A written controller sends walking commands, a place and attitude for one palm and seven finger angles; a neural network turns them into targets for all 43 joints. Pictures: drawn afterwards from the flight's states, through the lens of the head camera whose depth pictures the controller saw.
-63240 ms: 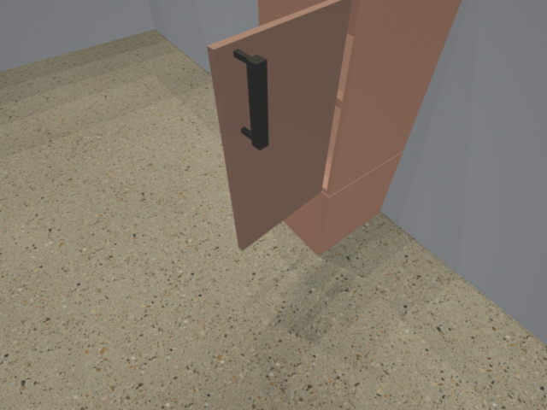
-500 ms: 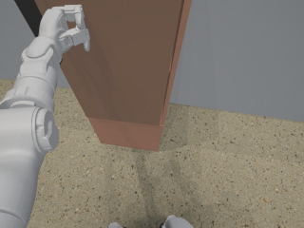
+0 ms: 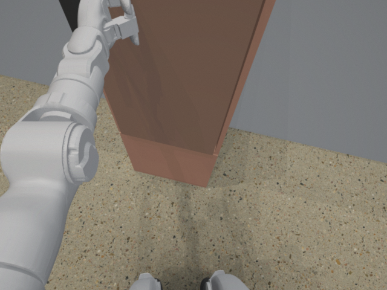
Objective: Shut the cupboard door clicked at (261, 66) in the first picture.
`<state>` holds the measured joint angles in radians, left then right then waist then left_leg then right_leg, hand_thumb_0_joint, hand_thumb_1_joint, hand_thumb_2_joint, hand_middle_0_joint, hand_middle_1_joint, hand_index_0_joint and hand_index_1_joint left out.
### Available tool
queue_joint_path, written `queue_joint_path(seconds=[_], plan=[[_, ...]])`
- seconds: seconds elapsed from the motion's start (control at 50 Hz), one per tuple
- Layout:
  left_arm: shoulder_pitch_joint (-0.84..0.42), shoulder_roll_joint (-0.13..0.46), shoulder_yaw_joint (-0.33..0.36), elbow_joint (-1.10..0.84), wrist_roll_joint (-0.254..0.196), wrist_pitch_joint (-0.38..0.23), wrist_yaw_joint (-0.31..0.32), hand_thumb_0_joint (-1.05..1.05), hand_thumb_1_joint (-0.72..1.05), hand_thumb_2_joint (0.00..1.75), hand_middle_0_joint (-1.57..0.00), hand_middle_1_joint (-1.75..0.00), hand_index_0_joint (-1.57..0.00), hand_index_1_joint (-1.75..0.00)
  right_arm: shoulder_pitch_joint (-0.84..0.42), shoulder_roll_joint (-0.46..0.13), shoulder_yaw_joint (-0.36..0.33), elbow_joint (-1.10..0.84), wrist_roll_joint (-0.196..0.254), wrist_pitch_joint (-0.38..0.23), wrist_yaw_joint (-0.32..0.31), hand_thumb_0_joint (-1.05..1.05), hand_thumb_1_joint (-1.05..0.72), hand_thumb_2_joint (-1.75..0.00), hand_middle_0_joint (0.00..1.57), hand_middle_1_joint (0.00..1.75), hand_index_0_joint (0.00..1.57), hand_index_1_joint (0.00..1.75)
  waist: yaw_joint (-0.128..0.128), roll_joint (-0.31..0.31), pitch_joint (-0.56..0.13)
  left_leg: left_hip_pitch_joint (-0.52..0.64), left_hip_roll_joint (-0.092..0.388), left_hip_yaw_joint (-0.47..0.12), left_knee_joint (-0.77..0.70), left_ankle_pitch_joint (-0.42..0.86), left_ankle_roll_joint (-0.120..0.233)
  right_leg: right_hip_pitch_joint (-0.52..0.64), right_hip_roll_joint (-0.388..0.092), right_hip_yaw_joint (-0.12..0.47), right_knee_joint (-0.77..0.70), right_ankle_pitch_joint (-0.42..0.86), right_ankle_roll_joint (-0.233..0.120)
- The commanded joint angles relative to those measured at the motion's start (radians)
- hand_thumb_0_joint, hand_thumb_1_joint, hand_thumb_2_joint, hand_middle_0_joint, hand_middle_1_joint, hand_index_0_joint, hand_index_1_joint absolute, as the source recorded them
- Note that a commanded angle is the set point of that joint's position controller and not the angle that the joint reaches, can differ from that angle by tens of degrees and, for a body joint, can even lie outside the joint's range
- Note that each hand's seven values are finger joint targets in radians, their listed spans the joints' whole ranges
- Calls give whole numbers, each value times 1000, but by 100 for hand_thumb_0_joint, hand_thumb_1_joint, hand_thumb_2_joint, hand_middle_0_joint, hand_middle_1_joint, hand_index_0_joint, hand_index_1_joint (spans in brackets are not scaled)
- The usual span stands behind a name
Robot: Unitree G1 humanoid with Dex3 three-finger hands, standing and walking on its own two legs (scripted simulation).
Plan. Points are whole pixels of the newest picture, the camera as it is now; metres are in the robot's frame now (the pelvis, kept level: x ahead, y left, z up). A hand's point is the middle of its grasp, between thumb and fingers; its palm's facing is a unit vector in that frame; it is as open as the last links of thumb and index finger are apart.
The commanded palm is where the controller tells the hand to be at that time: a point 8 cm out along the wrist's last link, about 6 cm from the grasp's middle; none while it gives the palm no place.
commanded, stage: pull the fist back off the door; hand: left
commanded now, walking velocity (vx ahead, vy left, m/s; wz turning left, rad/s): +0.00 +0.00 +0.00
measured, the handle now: (82, 11) +0.61 +0.14 +0.18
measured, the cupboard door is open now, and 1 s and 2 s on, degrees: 0 0 0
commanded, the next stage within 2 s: draw the hand back to the body in 0.76 s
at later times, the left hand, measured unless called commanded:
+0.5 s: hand (154, 30) +0.54 +0.02 +0.18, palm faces +0.04 -1.00 +0.01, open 3.2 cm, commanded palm +0.50 +0.07 +0.18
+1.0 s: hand (137, 48) +0.48 +0.05 +0.20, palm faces +0.04 -1.00 +0.02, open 3.1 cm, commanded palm +0.43 +0.11 +0.19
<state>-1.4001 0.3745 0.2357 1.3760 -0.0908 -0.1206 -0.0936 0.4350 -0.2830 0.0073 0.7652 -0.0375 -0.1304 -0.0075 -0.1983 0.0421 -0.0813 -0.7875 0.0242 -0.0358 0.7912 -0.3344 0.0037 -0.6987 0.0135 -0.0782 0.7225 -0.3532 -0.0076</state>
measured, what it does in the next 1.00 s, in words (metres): stands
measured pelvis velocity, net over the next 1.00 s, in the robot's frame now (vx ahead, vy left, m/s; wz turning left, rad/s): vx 0.02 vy -0.02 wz -0.03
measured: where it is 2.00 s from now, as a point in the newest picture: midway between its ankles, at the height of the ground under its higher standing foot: outside the picture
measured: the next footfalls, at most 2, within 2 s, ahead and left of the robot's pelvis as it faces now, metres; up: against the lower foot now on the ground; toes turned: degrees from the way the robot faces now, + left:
none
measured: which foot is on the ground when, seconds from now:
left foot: down 0.00-1.00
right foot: down 0.00-1.00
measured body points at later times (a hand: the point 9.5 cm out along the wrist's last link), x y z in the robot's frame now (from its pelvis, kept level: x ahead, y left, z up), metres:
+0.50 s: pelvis +0.01 +0.00 +0.01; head +0.08 -0.02 +0.45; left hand +0.54 +0.07 +0.18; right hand -0.06 -0.25 -0.11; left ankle +0.02 +0.11 -0.70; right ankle -0.01 -0.12 -0.71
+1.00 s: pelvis +0.02 -0.02 +0.02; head +0.04 -0.04 +0.47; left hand +0.47 +0.10 +0.20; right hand +0.15 -0.27 -0.08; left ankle +0.02 +0.11 -0.70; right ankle -0.01 -0.12 -0.70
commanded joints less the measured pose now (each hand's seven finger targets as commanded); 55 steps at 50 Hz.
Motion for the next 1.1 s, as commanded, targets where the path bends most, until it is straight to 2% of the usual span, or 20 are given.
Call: queue_joint_path(seconds=[0.0,0.04,0.08,0.12,0.22,0.34,0.44,0.5,0.52,0.62,0.64,0.66,0.76,0.8,0.84,0.86,0.94,1.0,1.06,1.08], plan=[[-698,32,52,-266,99,-87,393,0,90,90,-130,-150,-130,-150,221,-141,-55,-23,-45,-16,53,0,-90,-90,20,30,20,30,-127,92,-437,444,-6,-43,-50,203,10,-69,33,18,-82,172,17],[-710,22,0,-257,178,-121,420,0,90,90,-130,-150,-130,-150,235,-145,-60,-24,-57,-8,69,0,-90,-90,20,30,20,30,-141,95,-437,448,-13,-43,-47,207,14,-80,30,18,-75,171,9],[-699,9,-46,-236,211,-143,396,0,90,90,-130,-150,-130,-150,220,-147,-65,-36,-54,0,78,0,-90,-90,20,30,20,30,-134,120,-456,473,-13,-44,-52,198,9,-78,28,25,-73,166,0],[-688,-6,-62,-203,184,-138,357,0,90,90,-130,-150,-130,-150,209,-152,-65,-46,-44,8,75,0,-90,-90,20,30,20,30,-131,110,-434,472,-15,-41,-71,151,8,-61,29,28,-88,148,-5],[-584,52,16,-188,90,-128,295,0,90,90,-130,-150,-130,-150,191,-154,-56,-72,-23,11,55,0,-90,-90,20,30,20,30,-79,21,-446,422,-20,-20,-110,136,17,69,30,40,-116,170,0],[-389,56,44,-257,93,-189,298,0,90,90,-130,-150,-130,-150,195,-142,-65,-94,-20,16,61,0,-90,-90,20,30,20,30,-22,-30,-423,413,-21,15,-128,198,22,164,34,39,-126,239,0],[-230,82,90,-400,90,-198,297,0,90,90,-130,-150,-130,-150,166,-131,-78,-127,-7,39,57,0,-90,-90,20,30,20,30,52,-47,-464,438,-30,53,-142,292,27,306,37,46,-125,388,-3],[-186,12,35,-527,82,-192,286,0,90,90,-130,-150,-130,-150,126,-117,-82,-142,5,45,53,0,-90,-90,20,30,20,30,62,-29,-466,496,-29,62,-151,345,27,331,41,44,-130,452,-4],[-150,-8,23,-577,75,-185,284,0,90,90,-130,-150,-130,-150,108,-114,-86,-150,11,45,52,0,-90,-90,20,30,20,30,74,-6,-473,524,-28,67,-152,367,26,340,42,45,-133,471,-6],[-14,-81,-23,-709,30,-107,269,0,90,90,-130,-150,-130,-150,39,-101,-87,-160,34,44,37,0,-90,-90,20,30,20,30,93,-66,-416,548,-29,84,-177,408,31,405,40,44,-159,558,-1],[5,-74,-24,-746,31,-96,268,0,90,90,-130,-150,-130,-150,34,-98,-85,-164,38,46,32,0,-90,-90,20,30,20,30,103,-47,-418,565,-31,88,-182,426,31,424,36,47,-160,569,-3],[31,-109,-48,-779,27,-83,265,0,90,90,-130,-150,-130,-150,11,-88,-83,-169,41,43,32,0,-90,-90,20,30,20,30,107,-30,-407,579,-32,89,-184,444,31,424,35,47,-161,593,-3],[2,-149,-90,-787,16,-22,265,0,90,90,-130,-150,-130,-150,-49,-77,-69,-163,53,46,14,0,-90,-90,20,30,20,30,87,-85,-307,581,-38,86,-200,390,34,402,25,52,-188,568,7],[0,-129,-69,-751,8,-3,264,0,90,90,-130,-150,-130,-150,-66,-77,-61,-165,52,52,7,0,-90,-90,20,30,20,30,95,-130,-297,561,-45,81,-208,361,34,418,20,57,-193,557,9],[-23,-116,-70,-736,11,-4,258,0,90,90,-130,-150,-130,-150,-78,-75,-56,-164,54,57,-1,0,-90,-90,20,30,20,30,92,-117,-299,568,-46,80,-208,349,34,420,12,65,-198,541,10],[-27,-148,-90,-716,11,-6,254,0,90,90,-130,-150,-130,-150,-89,-69,-53,-167,55,57,0,0,-90,-90,20,30,20,30,89,-106,-291,571,-48,76,-207,349,33,404,12,62,-193,535,8],[197,-95,-24,-755,-1,-19,221,0,90,90,-130,-150,-130,-150,-119,-72,-50,-213,57,63,3,0,-90,-90,20,30,20,30,161,-104,-378,580,-51,86,-213,409,31,504,4,65,-174,619,2],[310,-95,-34,-883,-10,-7,181,0,90,90,-130,-150,-130,-150,-161,-68,-45,-254,68,72,6,0,-90,-90,20,30,20,30,185,-109,-368,581,-48,96,-230,422,31,548,-1,63,-179,659,2],[396,-83,-33,-991,-35,33,150,0,90,90,-130,-150,-130,-150,-204,-69,-40,-278,82,83,-4,0,-90,-90,20,30,20,30,190,-154,-296,583,-42,95,-255,392,36,554,-2,58,-209,633,9],[407,-93,-46,-1052,-44,44,140,0,90,90,-130,-150,-130,-150,-224,-67,-39,-289,85,81,-8,0,-90,-90,20,30,20,30,194,-129,-291,601,-42,96,-261,381,37,550,0,58,-218,609,8]])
